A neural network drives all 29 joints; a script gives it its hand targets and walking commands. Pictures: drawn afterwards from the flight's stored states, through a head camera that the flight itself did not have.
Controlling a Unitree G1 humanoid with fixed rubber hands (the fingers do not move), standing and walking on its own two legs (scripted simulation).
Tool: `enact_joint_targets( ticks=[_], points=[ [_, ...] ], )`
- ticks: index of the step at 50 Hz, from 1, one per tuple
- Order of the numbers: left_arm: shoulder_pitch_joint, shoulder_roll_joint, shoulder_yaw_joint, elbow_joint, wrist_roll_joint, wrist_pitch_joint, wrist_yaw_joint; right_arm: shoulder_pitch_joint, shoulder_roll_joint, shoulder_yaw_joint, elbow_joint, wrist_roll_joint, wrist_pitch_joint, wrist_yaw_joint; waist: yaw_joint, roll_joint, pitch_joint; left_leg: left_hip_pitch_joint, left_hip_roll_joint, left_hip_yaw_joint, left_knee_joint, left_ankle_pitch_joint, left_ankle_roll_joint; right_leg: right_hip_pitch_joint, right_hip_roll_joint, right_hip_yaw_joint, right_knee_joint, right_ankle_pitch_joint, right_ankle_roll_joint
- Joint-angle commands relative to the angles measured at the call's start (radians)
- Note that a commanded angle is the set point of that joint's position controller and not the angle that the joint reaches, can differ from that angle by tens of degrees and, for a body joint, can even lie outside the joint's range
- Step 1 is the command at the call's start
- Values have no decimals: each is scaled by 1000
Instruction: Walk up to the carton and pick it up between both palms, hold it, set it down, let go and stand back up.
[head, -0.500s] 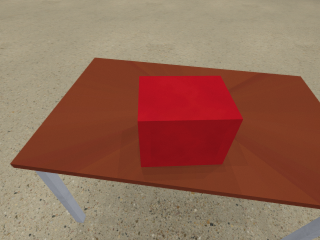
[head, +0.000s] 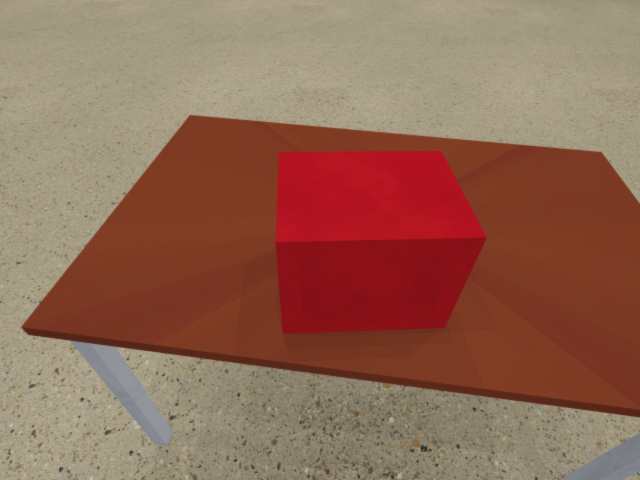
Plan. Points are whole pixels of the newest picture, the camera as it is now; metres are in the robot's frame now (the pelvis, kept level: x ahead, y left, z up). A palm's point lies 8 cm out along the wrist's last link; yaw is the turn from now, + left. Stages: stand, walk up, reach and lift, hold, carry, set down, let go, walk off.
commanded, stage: stand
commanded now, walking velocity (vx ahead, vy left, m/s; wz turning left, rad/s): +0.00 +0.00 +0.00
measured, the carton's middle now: (362, 241) +0.52 -0.01 +0.01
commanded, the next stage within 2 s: none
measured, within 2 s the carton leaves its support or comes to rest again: neither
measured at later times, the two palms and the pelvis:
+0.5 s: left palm out of the picture +0.04 +0.30 -0.12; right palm out of the picture +0.10 -0.30 -0.10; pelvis +0.00 +0.00 +0.00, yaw +0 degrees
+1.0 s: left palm out of the picture +0.04 +0.30 -0.12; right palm out of the picture +0.10 -0.30 -0.10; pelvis +0.00 +0.00 +0.00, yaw +0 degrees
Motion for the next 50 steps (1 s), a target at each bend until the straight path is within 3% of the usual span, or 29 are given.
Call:
enact_joint_targets(
  ticks=[1, 2, 3, 4, 5, 6, 8, 10, 15, 16, 17, 18, 19, 21, 22, 27, 28, 31, 33, 34, 35, 36, 40, 43, 44, 46, 47, 48, 50],
  points=[
    [-54, 192, 26, 37, -15, -28, -1, -49, -199, -43, -9, 8, -30, -13, -57, 37, 18, 11, 121, -147, -93, 104, 44, 4, -123, 82, -97, 91, -29],
    [-37, 215, 33, 40, -25, -23, 6, -68, -206, -50, -12, 0, -24, -14, -39, 98, 15, 35, 109, -124, -89, 79, 48, -4, -135, 103, -113, 77, -36],
    [-53, 198, 16, 52, -15, -14, 5, -106, -220, -53, -15, 0, -18, -25, -58, 67, 43, 40, 119, -123, -88, 107, 46, -38, -125, 89, -109, 104, -23],
    [-20, 180, 19, 47, -23, -26, 4, -65, -189, -45, -15, 7, -20, -19, -48, 104, 16, 36, 124, -140, -79, 92, 54, -18, -128, 99, -116, 67, -37],
    [-53, 203, 22, 38, -11, -33, 3, -60, -187, -40, -17, 9, -21, -16, -73, 91, 22, 46, 114, -129, -93, 60, 45, -30, -120, 95, -107, 41, -30],
    [-67, 224, 31, 29, -16, -26, 3, -62, -165, -38, -14, 0, -22, -19, -65, 29, 4, 37, 113, -126, -85, 38, 50, -16, -131, 95, -131, 50, -32],
    [-47, 197, 27, 49, -12, -17, 2, -97, -210, -54, -17, 0, -22, -13, -47, 105, 55, -18, 107, -133, -110, -30, 48, -15, -119, 99, -133, 37, -28],
    [-66, 205, 33, 25, -7, -19, 0, -88, -170, -38, -18, -5, -25, -15, -60, 61, 0, 23, 108, -121, -100, 22, 40, -2, -122, 103, -120, 54, -39],
    [-58, 199, 28, 35, -8, -25, 3, -102, -184, -45, -27, 2, -24, -12, -54, 80, 23, 13, 105, -117, -94, 50, 35, 2, -126, 89, -124, 55, -32],
    [-91, 193, 25, 40, -14, -22, 4, -76, -195, -43, -12, -5, -21, -9, -65, 33, 0, 28, 103, -110, -94, 66, 35, 5, -130, 95, -122, 58, -26],
    [-61, 190, 24, 29, -10, -24, 6, -72, -207, -55, -8, -3, -24, -15, -62, 95, 23, 19, 99, -119, -94, 46, 35, 10, -128, 101, -133, 121, -26],
    [-89, 194, 26, 30, -11, -24, 4, -77, -203, -51, -11, 3, -30, -18, -63, 37, -4, 11, 108, -128, -99, 103, 31, 25, -125, 75, -104, 124, -17],
    [-87, 195, 24, 39, -13, -25, 0, -47, -220, -53, -5, -1, -25, -22, -72, 73, 25, 20, 112, -119, -89, 107, 41, 10, -133, 92, -114, 114, -24],
    [-58, 218, 25, 41, -21, -19, 2, -69, -193, -43, -9, 0, -13, -17, -42, 91, 34, 26, 109, -111, -91, 86, 39, -6, -134, 100, -119, 95, -29],
    [-84, 227, 34, 44, -17, -20, 4, -58, -191, -44, -3, 9, -20, -22, -81, 35, 10, 58, 119, -145, -97, 88, 41, -22, -126, 94, -105, 80, -34],
    [-46, 175, 19, 41, -23, -29, 1, -96, -212, -52, -13, -3, -23, -23, -41, 112, -17, 41, 114, -133, -89, 100, 46, 5, -127, 92, -91, 103, -31],
    [-80, 189, 16, 38, -16, -23, -2, -94, -195, -43, -8, 5, -21, -21, -54, 51, 19, 17, 120, -124, -82, 106, 40, 8, -133, 89, -98, 128, -25],
    [-61, 237, 34, 46, -19, -24, 5, -76, -218, -51, -3, 1, -21, -22, -43, 97, 13, 39, 104, -113, -94, 101, 37, -5, -129, 111, -114, 69, -31],
    [-89, 215, 25, 50, -16, -24, -2, -68, -219, -53, -11, 3, -20, -12, -62, 101, 24, 41, 103, -112, -96, 93, 28, -29, -129, 102, -122, 44, -32],
    [-93, 211, 23, 32, -21, -19, 3, -94, -220, -58, -4, -2, -18, -12, -38, 36, -17, 24, 115, -125, -97, 52, 33, 20, -125, 74, -118, 60, -28],
    [-65, 213, 32, 46, -12, -19, 3, -105, -217, -57, -7, -5, -22, -12, -44, 34, -18, 54, 111, -126, -99, 52, 33, 14, -122, 67, -110, 76, -25],
    [-59, 203, 27, 41, -15, -17, 0, -121, -225, -58, -16, -7, -28, -14, -44, 91, -32, 44, 108, -118, -91, 57, 35, 23, -135, 89, -122, 89, -32],
    [-88, 216, 32, 28, -19, -30, 11, -58, -168, -43, 0, 4, -20, -16, -68, 93, -47, 79, 121, -128, -100, 133, 47, 32, -129, 88, -94, 151, -30],
    [-102, 214, 31, 45, -17, -24, 2, -54, -202, -55, 2, 2, -21, -15, -72, 80, -14, 44, 102, -106, -91, 79, 30, 12, -129, 91, -115, 83, -21],
    [-106, 205, 23, 39, -14, -21, 6, -72, -197, -48, 4, -1, -20, -12, -78, 113, 16, 38, 106, -117, -98, 58, 37, -8, -126, 89, -112, 94, -29],
    [-107, 199, 24, 33, -16, -13, 0, -79, -176, -43, -11, -2, -19, -11, -66, 42, 25, -9, 115, -138, -118, 15, 38, -2, -119, 77, -114, 15, -30],
    [-113, 205, 31, 35, -18, -19, -1, -74, -192, -45, -8, 1, -21, -16, -68, 123, 13, -7, 112, -133, -120, 33, 36, 10, -128, 90, -116, 30, -25],
    [-74, 231, 38, 52, -16, -24, -2, -63, -178, -38, 6, 3, -20, -10, -56, 80, -13, 18, 113, -126, -118, 43, 35, 30, -126, 81, -102, 64, -26],
    [-59, 177, 16, 51, -15, -15, 1, -127, -200, -47, -6, 4, -16, -17, -43, 106, 11, 2, 131, -158, -127, 38, 52, 21, -126, 76, -99, 65, -33]
  ],
)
